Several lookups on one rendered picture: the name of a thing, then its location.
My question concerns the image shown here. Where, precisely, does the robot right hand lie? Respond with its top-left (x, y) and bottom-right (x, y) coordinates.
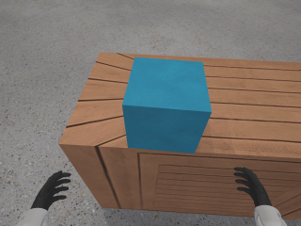
top-left (233, 167), bottom-right (272, 207)

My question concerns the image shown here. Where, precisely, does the left robot forearm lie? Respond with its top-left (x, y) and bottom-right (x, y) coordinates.
top-left (15, 207), bottom-right (49, 226)

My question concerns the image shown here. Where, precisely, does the pedestal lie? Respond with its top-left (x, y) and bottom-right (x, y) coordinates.
top-left (58, 52), bottom-right (301, 220)

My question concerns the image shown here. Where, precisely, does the robot left hand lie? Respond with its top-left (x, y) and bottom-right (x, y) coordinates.
top-left (30, 170), bottom-right (71, 211)

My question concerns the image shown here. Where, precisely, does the carton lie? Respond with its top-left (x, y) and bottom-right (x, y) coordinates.
top-left (122, 57), bottom-right (212, 153)

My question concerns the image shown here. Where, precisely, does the right robot forearm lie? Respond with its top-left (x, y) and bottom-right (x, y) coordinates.
top-left (254, 204), bottom-right (287, 226)

